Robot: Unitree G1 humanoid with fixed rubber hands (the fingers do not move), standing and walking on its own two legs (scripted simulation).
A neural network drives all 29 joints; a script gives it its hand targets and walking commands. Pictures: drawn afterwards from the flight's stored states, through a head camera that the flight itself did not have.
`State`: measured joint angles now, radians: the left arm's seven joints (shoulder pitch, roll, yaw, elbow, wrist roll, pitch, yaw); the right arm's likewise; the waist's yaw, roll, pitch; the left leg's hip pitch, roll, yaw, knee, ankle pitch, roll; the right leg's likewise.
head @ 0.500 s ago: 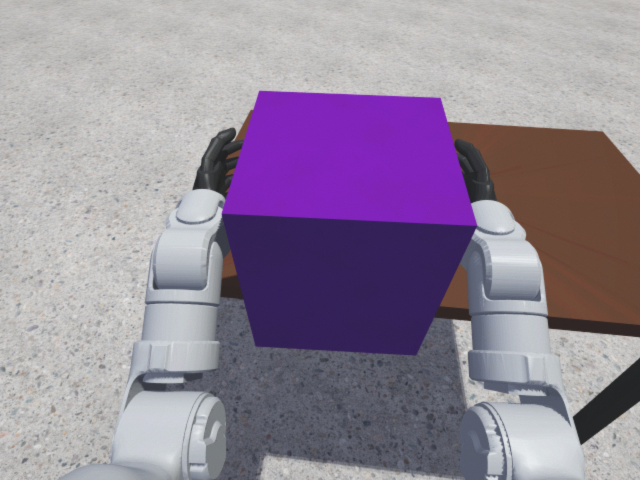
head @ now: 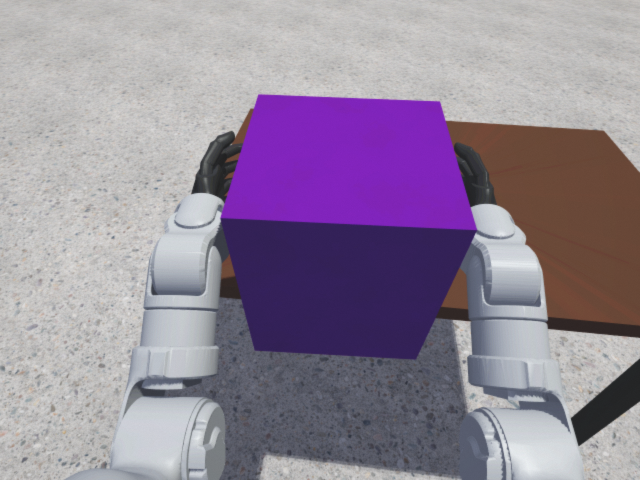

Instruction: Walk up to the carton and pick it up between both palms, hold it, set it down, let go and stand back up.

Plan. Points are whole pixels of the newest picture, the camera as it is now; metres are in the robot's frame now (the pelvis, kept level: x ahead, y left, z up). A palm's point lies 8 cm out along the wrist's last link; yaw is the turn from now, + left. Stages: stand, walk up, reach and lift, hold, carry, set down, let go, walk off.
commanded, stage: set down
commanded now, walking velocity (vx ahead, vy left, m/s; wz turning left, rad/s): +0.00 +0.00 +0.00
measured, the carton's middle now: (341, 234) +0.36 +0.00 +0.15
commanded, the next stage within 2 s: none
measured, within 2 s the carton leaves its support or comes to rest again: neither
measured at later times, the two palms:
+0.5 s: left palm (228, 179) +0.40 +0.14 +0.20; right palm (480, 194) +0.39 -0.16 +0.20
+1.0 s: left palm (239, 179) +0.43 +0.13 +0.18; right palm (474, 196) +0.41 -0.17 +0.17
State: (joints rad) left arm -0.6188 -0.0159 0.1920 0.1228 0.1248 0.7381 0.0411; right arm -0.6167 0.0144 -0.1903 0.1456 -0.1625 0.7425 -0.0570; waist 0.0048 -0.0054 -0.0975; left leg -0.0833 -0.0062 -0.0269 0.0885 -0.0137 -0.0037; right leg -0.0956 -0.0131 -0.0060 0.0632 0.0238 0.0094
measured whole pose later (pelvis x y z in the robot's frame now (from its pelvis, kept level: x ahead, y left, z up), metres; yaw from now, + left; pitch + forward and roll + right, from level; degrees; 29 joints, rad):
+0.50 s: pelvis +0.01 +0.00 +0.00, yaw +0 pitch +1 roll +0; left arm -0.75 -0.03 0.26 0.33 0.22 0.65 -0.01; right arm -0.73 0.01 -0.28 0.35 -0.25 0.65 0.01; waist -0.02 -0.01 -0.11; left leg -0.04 0.00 -0.02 0.00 0.02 0.00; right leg -0.06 -0.01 -0.01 -0.02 0.05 0.01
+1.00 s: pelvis +0.02 +0.00 +0.00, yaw +0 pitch +3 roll +0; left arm -0.78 -0.03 0.31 0.49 0.24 0.51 0.00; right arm -0.77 0.02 -0.35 0.49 -0.27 0.52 0.00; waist -0.03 -0.01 -0.11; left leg -0.02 -0.01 -0.02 -0.08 0.05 0.00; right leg -0.04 -0.01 -0.01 -0.09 0.08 0.01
